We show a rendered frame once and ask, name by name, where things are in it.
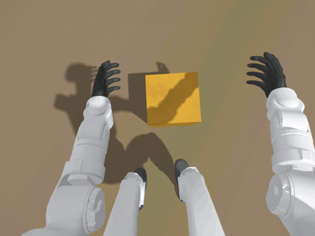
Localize robot left forearm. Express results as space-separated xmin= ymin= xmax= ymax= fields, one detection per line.
xmin=46 ymin=96 xmax=114 ymax=223

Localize right robot foot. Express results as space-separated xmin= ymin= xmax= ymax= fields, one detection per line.
xmin=175 ymin=160 xmax=189 ymax=202

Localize robot left upper arm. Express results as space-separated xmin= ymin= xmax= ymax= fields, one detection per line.
xmin=21 ymin=185 xmax=106 ymax=236

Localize robot right hand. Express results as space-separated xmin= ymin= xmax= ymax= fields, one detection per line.
xmin=247 ymin=52 xmax=287 ymax=98

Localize robot right upper arm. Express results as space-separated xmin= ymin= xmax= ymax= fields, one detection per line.
xmin=266 ymin=172 xmax=315 ymax=236

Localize robot right thigh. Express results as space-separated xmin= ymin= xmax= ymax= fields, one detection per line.
xmin=178 ymin=172 xmax=225 ymax=236

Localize carton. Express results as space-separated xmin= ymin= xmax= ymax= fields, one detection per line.
xmin=145 ymin=72 xmax=201 ymax=128

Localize robot left hand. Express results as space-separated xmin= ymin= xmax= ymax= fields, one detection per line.
xmin=92 ymin=60 xmax=121 ymax=97

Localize robot right forearm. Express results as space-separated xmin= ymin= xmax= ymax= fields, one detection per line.
xmin=266 ymin=88 xmax=315 ymax=177

